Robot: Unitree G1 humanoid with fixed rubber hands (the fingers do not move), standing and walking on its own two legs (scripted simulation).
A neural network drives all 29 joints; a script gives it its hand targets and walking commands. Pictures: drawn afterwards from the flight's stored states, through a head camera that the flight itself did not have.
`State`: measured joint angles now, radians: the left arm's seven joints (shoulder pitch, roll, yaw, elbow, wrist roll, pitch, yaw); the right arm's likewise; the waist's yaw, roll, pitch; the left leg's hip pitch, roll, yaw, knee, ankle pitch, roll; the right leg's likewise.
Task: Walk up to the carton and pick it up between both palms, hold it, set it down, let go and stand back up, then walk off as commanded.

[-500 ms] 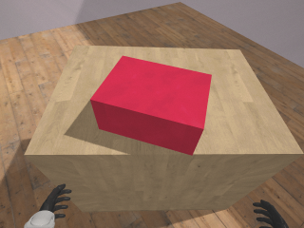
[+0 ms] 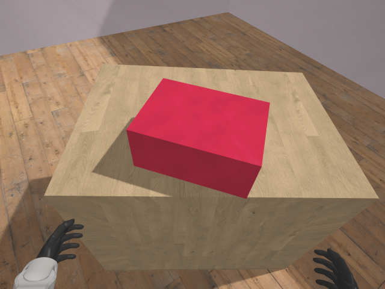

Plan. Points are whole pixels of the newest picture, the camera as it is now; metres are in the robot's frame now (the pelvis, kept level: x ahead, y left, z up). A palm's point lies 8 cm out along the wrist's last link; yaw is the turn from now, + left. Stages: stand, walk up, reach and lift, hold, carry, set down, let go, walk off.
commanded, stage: reach and lift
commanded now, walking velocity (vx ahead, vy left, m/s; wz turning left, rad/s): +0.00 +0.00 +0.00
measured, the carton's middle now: (201, 134) +0.51 -0.01 +0.01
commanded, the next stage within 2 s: none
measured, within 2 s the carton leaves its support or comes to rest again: neither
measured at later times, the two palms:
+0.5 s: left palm (31, 234) +0.22 +0.31 +0.03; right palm (323, 261) +0.19 -0.23 +0.02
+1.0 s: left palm (23, 221) +0.23 +0.31 +0.07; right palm (320, 244) +0.21 -0.20 +0.06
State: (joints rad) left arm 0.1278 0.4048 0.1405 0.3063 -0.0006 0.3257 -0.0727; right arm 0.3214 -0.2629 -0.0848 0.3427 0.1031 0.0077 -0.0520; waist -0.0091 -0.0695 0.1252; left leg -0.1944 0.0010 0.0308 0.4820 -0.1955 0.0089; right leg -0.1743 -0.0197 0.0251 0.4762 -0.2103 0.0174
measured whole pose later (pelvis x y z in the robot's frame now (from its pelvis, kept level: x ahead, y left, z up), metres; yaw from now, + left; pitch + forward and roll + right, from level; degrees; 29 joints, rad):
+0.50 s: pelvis +0.03 +0.00 +0.01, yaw +0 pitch -3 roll +0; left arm 0.26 0.59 0.14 0.07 -0.23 0.16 -0.19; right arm 0.47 -0.17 -0.02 -0.14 0.22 0.22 -0.24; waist 0.05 -0.06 0.13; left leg -0.16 0.00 0.03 0.41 -0.20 0.01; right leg -0.14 -0.02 0.03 0.41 -0.21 0.02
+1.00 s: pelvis +0.03 +0.00 +0.01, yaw +0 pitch -3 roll +0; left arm 0.30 0.67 0.14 -0.06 -0.34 0.10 -0.22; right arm 0.52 -0.17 0.01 -0.35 0.28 0.23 -0.30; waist 0.06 -0.06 0.10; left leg -0.16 0.00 0.03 0.43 -0.21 0.01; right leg -0.14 -0.02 0.03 0.40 -0.22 0.02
